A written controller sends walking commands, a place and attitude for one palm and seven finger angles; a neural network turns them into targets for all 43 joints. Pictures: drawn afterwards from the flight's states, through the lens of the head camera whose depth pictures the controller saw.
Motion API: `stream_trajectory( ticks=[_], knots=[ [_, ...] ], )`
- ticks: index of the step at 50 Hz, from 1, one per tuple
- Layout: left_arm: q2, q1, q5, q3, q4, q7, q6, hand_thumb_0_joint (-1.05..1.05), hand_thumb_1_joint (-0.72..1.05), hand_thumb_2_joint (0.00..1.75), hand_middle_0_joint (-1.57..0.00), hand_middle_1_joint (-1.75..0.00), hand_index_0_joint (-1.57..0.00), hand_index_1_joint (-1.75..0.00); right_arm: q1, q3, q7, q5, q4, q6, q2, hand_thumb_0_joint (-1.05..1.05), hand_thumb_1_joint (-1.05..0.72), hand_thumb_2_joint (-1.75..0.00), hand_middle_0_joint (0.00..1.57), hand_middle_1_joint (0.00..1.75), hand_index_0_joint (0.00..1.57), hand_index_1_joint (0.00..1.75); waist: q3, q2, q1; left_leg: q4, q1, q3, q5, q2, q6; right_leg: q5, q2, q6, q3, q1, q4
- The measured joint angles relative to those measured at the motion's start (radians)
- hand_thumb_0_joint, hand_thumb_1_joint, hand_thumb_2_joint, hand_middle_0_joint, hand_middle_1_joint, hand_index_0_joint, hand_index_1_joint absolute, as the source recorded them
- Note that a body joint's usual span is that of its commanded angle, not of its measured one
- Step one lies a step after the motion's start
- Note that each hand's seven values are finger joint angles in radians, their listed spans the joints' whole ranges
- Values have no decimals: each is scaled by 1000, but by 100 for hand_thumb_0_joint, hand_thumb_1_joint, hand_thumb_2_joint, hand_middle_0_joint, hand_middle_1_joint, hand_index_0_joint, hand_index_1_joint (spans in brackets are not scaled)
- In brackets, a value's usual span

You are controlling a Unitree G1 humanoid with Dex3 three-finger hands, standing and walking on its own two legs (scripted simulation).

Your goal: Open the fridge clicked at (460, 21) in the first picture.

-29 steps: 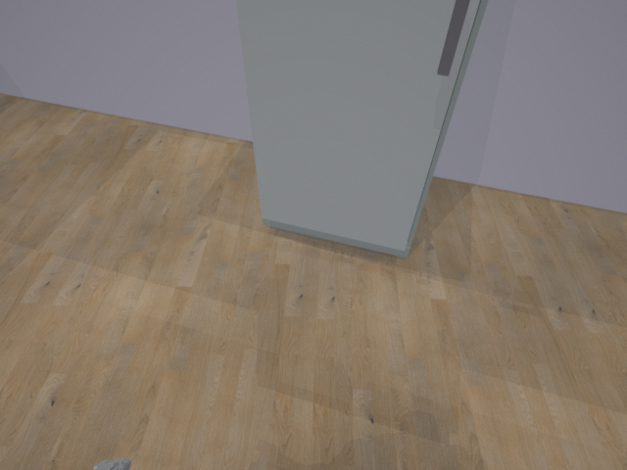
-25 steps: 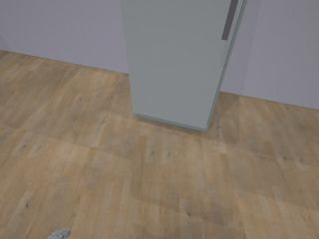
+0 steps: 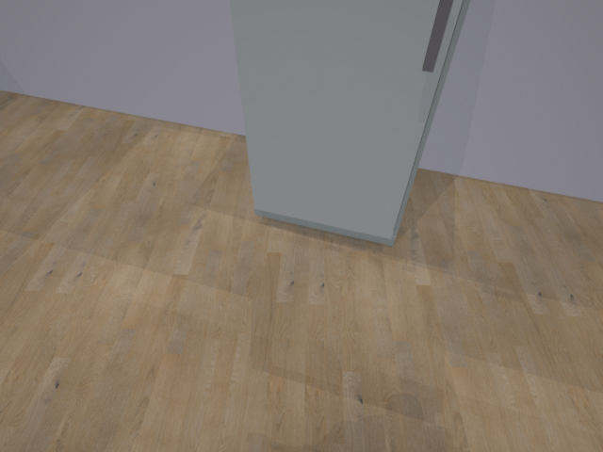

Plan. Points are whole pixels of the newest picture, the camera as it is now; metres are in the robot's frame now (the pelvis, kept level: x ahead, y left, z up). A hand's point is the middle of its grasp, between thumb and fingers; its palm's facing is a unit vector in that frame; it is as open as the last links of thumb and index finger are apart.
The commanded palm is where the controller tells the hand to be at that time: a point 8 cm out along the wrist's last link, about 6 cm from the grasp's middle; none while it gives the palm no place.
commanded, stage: stand and wait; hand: right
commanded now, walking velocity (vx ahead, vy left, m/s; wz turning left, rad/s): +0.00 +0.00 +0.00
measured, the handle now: (440, 20) +1.03 -0.28 +0.17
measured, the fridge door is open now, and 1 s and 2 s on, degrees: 0 0 0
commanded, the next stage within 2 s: look at it before walking up in 0.24 s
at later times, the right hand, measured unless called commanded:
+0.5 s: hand out of the picture +0.07 -0.24 -0.15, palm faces -0.04 +0.94 -0.33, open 7.4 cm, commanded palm none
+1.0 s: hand out of the picture +0.06 -0.24 -0.15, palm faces -0.03 +0.94 -0.33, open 7.4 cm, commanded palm none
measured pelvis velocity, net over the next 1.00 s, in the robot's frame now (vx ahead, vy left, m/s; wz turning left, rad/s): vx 0.00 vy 0.00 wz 0.00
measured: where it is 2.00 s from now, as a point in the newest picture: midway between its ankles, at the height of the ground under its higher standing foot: (300, 431)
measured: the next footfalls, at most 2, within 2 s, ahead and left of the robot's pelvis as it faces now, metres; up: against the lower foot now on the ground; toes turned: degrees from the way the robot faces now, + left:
right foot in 1.74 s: +0.40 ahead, -0.09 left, +0.00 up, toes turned +4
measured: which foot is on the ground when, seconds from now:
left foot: down 0.00-1.00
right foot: down 0.00-1.00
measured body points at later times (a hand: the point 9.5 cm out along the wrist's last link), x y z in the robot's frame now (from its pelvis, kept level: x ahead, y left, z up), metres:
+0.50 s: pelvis -0.01 +0.01 +0.00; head -0.01 +0.01 +0.45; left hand +0.07 +0.30 -0.13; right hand +0.07 -0.29 -0.13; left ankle +0.00 +0.13 -0.74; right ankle +0.01 -0.12 -0.74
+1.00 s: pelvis +0.00 +0.00 +0.00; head +0.00 +0.00 +0.45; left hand +0.08 +0.30 -0.13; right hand +0.07 -0.29 -0.13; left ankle +0.00 +0.13 -0.74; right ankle +0.01 -0.12 -0.74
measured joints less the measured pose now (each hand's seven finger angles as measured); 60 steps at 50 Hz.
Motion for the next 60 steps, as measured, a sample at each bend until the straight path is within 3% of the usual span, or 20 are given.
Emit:
stream_trajectory(
  ticks=[50, 60],
  knots=[
    [-3, -13, -3, -7, 29, -1, -2, 0, 91, 89, -20, -30, -20, -30, -8, 2, 0, -1, 23, -6, 2, 1, -91, -90, 20, 30, 21, 30, -1, -2, -3, -56, 24, 6, 31, -7, 6, 31, -7, 8, 6, 22, -53],
    [-84, 98, 13, -5, 11, -4, 0, 0, 91, 90, -20, -30, -20, -30, 137, -13, 18, -11, 9, 15, 84, 1, -91, -90, 20, 30, 20, 30, -50, -1, -13, 90, -32, -43, -86, -34, 23, -101, -33, 1, -45, -17, 100]
  ],
)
